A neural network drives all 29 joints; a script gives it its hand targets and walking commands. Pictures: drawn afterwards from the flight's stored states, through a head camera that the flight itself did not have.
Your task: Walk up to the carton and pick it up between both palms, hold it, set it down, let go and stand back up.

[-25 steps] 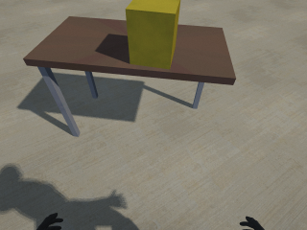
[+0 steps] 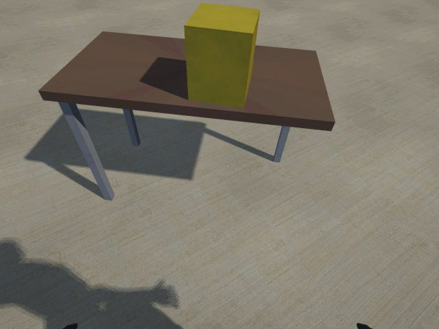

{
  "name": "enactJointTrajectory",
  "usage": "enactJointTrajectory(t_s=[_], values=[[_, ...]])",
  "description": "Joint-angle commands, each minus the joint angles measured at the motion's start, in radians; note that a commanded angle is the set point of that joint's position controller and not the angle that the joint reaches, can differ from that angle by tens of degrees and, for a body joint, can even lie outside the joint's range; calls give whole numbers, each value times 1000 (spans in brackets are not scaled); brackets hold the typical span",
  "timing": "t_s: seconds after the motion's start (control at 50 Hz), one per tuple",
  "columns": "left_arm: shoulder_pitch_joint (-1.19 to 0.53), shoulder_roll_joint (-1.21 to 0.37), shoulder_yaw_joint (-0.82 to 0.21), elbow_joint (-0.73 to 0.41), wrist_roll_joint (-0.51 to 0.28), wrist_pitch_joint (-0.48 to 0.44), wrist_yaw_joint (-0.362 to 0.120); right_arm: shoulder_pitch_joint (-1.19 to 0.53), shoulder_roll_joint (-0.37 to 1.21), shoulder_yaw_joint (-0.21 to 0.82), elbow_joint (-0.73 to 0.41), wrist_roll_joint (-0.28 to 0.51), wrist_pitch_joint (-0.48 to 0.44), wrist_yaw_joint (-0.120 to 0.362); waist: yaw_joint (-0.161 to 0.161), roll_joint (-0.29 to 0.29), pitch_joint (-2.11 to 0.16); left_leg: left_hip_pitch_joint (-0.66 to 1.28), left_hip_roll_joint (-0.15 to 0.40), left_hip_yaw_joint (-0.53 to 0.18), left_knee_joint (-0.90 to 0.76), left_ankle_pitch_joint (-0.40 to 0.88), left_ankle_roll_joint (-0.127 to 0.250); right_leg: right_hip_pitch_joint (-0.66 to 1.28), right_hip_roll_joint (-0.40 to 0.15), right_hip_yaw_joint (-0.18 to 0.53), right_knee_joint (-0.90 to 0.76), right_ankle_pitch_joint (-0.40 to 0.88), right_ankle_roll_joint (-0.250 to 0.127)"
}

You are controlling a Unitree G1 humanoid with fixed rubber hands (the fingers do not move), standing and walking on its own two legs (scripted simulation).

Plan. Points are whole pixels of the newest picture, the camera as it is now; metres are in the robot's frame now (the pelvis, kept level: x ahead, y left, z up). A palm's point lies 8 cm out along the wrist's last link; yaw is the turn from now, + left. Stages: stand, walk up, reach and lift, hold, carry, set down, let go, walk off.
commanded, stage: stand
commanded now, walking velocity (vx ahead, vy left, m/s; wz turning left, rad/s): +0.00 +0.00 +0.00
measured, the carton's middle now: (223, 56) +0.95 -0.02 +0.05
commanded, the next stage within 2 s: walk up in 0.60 s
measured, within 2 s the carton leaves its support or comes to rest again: neither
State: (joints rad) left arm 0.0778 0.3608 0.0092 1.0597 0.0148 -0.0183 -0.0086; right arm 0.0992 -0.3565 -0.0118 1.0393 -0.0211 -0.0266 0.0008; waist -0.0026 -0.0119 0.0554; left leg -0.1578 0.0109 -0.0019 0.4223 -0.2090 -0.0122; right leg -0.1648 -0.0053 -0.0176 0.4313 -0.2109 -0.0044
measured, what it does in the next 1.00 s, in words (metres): lifts its right foot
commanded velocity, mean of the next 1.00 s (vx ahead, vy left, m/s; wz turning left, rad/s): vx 0.00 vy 0.00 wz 0.00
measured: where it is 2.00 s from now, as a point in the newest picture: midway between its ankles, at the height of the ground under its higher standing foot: (217, 300)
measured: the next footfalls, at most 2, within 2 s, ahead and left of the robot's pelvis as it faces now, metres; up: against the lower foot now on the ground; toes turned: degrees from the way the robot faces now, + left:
right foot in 1.10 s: +0.18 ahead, -0.16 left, +0.00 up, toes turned -4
left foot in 1.58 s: +0.39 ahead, +0.09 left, +0.00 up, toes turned +2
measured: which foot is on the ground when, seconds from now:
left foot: down 0.00-1.00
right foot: down 0.00-0.86, up 0.88-1.00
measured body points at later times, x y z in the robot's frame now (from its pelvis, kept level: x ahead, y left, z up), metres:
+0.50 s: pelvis +0.01 +0.00 +0.00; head +0.02 +0.01 +0.45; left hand +0.09 +0.31 -0.12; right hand +0.12 -0.30 -0.12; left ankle +0.01 +0.13 -0.74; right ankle +0.02 -0.12 -0.74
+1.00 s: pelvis +0.04 -0.01 +0.00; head +0.05 -0.01 +0.45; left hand +0.14 +0.32 -0.11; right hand +0.10 -0.35 -0.11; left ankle +0.01 +0.13 -0.74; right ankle +0.07 -0.13 -0.71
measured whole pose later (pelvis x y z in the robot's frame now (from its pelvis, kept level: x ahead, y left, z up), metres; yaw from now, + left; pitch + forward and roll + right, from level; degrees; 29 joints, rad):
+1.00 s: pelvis +0.04 -0.01 +0.00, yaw -1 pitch -2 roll +2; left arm 0.19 0.44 0.07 0.98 0.03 -0.03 -0.06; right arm 0.22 -0.41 -0.09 0.96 -0.05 -0.06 0.04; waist -0.03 -0.04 0.04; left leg -0.10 -0.01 -0.02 0.38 -0.24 0.01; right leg -0.38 -0.03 0.03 0.77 -0.45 -0.03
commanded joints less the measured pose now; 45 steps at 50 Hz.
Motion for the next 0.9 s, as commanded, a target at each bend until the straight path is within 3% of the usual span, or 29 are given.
enactJointTrajectory(t_s=[0.0, 0.04, 0.06, 0.1, 0.14, 0.18, 0.22, 0.26, 0.28, 0.3, 0.34, 0.38, 0.4, 0.42, 0.44, 0.5, 0.54, 0.58, 0.64, 0.68, 0.72, 0.74, 0.76, 0.78, 0.8, 0.82, 0.84, 0.86, 0.88], values=[[-56, 179, 32, -49, 6, -16, 8, -50, -200, -45, -47, 3, -18, -11, 10, -42, -43, 13, 109, -97, -101, 108, 32, -4, -105, 103, -111, 49, -20], [-37, 163, 27, -47, -5, -16, 13, -67, -195, -36, -44, 4, -14, -6, 21, 56, -64, 12, 112, -115, -104, 93, 39, 24, -120, 118, -125, 49, -25], [-33, 171, 27, -41, -12, -17, 10, -59, -190, -39, -38, 10, -13, -8, 11, 5, -40, 20, 108, -96, -112, 62, 32, -21, -120, 115, -119, 26, -21], [-25, 167, 26, -33, -6, -14, 12, -82, -208, -42, -36, 1, -11, -9, 24, 32, -65, 14, 122, -109, -131, 75, 38, -8, -130, 125, -124, 2, -30], [-59, 180, 30, -61, 3, -10, 9, -71, -204, -40, -29, 0, -8, -8, 15, -19, -32, -17, 111, -121, -137, 24, 33, -21, -113, 93, -123, -5, -21], [-43, 188, 33, -38, -2, -9, 8, -47, -204, -36, -13, -2, -13, -5, 14, 48, -94, 7, 119, -135, -138, 17, 46, 19, -108, 92, -115, -3, -19], [-49, 180, 28, -37, 14, -12, 12, -79, -202, -47, -32, 5, -16, -15, 5, -24, -85, 42, 111, -116, -114, 62, 40, -10, -119, 100, -146, 7, -27], [-55, 181, 25, -39, -3, -14, 17, -64, -203, -38, -26, 11, -11, -8, 1, 45, -52, 27, 105, -106, -126, 91, 37, -19, -121, 115, -126, 40, -28], [-18, 156, 32, -32, -5, -18, 15, -68, -205, -39, -8, -2, -14, -9, 26, -1, -52, -1, 114, -123, -116, 86, 44, -1, -123, 101, -134, 24, -29], [-51, 171, 20, -19, -3, -18, 14, -60, -206, -42, -18, 5, -11, -3, -5, 20, -88, 43, 101, -106, -131, 79, 44, 10, -127, 102, -128, 35, -24], [-32, 180, 35, -28, -8, -18, 13, -91, -187, -36, -14, 6, -10, -8, 27, 22, -65, 26, 120, -108, -114, 111, 47, -7, -133, 109, -147, 52, -29], [-59, 193, 31, -34, 2, -6, 14, -87, -190, -37, -14, 18, -9, -7, 8, 38, -28, 16, 106, -116, -131, 81, 44, -29, -126, 121, -163, 12, -31], [-56, 172, 30, -37, 5, -12, 16, -67, -197, -42, -12, 8, -13, -7, 1, -9, -60, 28, 109, -120, -139, 86, 41, 0, -125, 89, -143, -11, -22], [-31, 197, 37, -22, 6, -17, 14, -70, -205, -36, -2, -2, -10, -5, 17, 8, -86, 54, 118, -107, -112, 115, 48, 17, -124, 112, -156, 64, -26], [-39, 186, 34, -40, -3, -19, 14, -55, -198, -40, -5, 2, -10, -5, -3, 26, -108, 57, 112, -106, -126, 155, 42, 48, -129, 82, -130, 107, -22], [-43, 167, 35, -35, -7, -17, 14, -78, -190, -35, 2, 4, -13, -10, 21, -29, -89, 24, 118, -119, -106, 188, 49, 32, -134, 99, -132, 113, -25], [-9, 191, 34, -14, -4, -13, 16, -82, -223, -50, -6, 3, -8, -7, 13, 30, -101, 45, 111, -101, -108, 179, 38, 49, -128, 94, -135, 140, -17], [-41, 186, 33, -25, 5, -11, 17, -73, -193, -34, -1, 12, -6, -10, 13, -41, -63, 27, 113, -112, -143, 132, 32, 36, -129, 100, -140, 106, -20], [-42, 177, 34, -26, 2, -15, 13, -92, -191, -33, -16, 7, -18, -11, 18, 38, -124, 47, 101, -109, -108, 202, 33, 70, -137, 104, -125, 134, -30], [-45, 183, 38, -44, -4, -5, 13, -72, -170, -28, -20, 3, -18, -12, 27, -32, -103, 44, 116, -112, -108, 209, 46, 62, -128, 94, -140, 132, -19], [-38, 187, 40, -29, -4, -8, 15, -87, -198, -40, -6, 4, -13, -15, 31, -15, -138, 83, 112, -101, -100, 263, 33, 71, -129, 89, -141, 168, -17], [-51, 190, 42, -34, -2, -5, 22, -54, -193, -43, -11, 1, -10, -11, 6, -52, -116, 84, 113, -109, -112, 243, 27, 48, -124, 64, -127, 176, -18], [-21, 173, 31, -27, -6, -8, 23, -73, -194, -45, -8, 6, -10, -14, 15, -4, -93, 67, 111, -115, -111, 252, 44, 59, -127, 79, -129, 161, -16], [72, 267, 76, -119, 9, -27, -4, 38, -296, -95, -68, -17, -21, 8, -12, 18, -160, 148, 71, -90, -23, -277, 96, -36, -75, 67, -60, -237, -58], [22, 262, 84, -115, 16, -23, -18, 83, -308, -107, -66, -37, -21, 16, -44, 71, -113, 131, 103, -180, -101, -535, 133, -196, -60, 89, 20, -422, -65], [-32, 238, 85, -147, 22, -16, -28, 124, -330, -127, -62, -41, -23, 25, -81, 152, -25, 187, 175, -306, -178, -692, 178, -387, -24, 43, 123, -445, -41], [-73, 228, 82, -175, 26, -15, -32, 160, -355, -134, -73, -40, -23, 27, -106, 238, 101, 159, 301, -487, -303, -743, 237, -513, 7, -9, 327, -364, -31], [-74, 225, 81, -191, 24, -22, -31, 146, -353, -143, -97, -33, -31, 28, -108, 155, 119, 213, 366, -556, -292, -545, 294, -582, -26, 116, 367, -321, -41], [-41, 234, 86, -190, 19, -39, -32, 165, -323, -141, -99, -21, -38, 25, -88, 85, 101, 241, 359, -484, -246, -344, 289, -563, -51, 121, 394, -284, -35]])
